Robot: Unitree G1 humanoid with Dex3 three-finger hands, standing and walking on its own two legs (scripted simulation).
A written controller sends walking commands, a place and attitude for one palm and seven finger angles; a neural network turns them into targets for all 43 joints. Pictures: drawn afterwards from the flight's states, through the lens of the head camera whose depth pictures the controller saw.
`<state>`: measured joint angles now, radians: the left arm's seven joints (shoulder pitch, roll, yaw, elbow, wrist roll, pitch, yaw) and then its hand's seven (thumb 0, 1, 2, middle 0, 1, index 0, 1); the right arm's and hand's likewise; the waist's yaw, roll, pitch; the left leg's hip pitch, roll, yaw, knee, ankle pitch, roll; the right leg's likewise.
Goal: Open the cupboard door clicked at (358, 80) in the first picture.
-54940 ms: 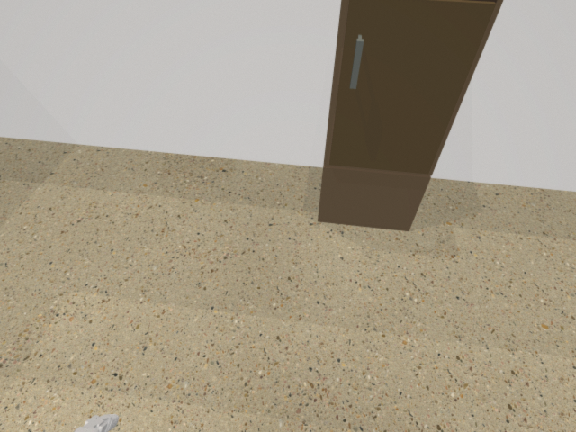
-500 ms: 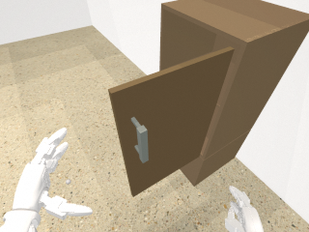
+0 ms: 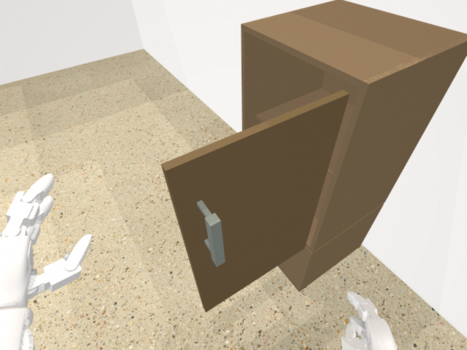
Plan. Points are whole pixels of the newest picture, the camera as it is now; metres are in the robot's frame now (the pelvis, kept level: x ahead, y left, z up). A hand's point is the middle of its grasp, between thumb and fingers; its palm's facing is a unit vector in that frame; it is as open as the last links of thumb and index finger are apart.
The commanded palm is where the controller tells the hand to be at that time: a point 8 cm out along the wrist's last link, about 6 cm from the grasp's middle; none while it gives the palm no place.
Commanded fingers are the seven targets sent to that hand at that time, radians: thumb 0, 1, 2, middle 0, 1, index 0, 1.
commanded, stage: draw the hand back to the body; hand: left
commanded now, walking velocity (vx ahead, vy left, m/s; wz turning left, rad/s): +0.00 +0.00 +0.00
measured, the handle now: (210, 234) +0.32 +0.09 +0.02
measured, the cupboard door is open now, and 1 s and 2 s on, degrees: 89 89 89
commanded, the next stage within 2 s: step back with the hand held close in 0.46 s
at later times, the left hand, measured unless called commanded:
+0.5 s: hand (66, 260) +0.18 +0.24 +0.15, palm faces +0.44 -0.79 -0.43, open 7.5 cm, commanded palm +0.13 +0.28 +0.17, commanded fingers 0.00 0.90 0.90 -0.20 -0.30 -0.20 -0.30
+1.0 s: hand (42, 282) +0.15 +0.26 +0.15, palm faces +0.32 -0.79 -0.53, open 7.4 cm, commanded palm +0.09 +0.30 +0.18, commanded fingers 0.00 0.90 0.90 -0.20 -0.30 -0.20 -0.30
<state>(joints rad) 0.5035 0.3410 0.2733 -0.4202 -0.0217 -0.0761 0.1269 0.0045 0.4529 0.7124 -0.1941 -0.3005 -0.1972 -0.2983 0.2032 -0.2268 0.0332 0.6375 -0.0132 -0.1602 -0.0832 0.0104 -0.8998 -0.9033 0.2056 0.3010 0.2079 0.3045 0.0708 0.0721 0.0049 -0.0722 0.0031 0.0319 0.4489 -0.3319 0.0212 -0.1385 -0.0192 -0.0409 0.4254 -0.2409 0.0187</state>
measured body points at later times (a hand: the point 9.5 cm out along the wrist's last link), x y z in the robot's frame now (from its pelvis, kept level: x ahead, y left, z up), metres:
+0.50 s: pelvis -0.01 -0.02 +0.00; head -0.03 -0.04 +0.45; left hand +0.15 +0.28 +0.18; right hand +0.18 -0.24 -0.08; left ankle -0.05 +0.10 -0.74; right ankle -0.01 -0.13 -0.74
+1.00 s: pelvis -0.06 +0.01 +0.00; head -0.04 +0.01 +0.45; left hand +0.13 +0.30 +0.18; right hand +0.11 -0.25 -0.07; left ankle -0.05 +0.10 -0.74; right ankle -0.01 -0.13 -0.74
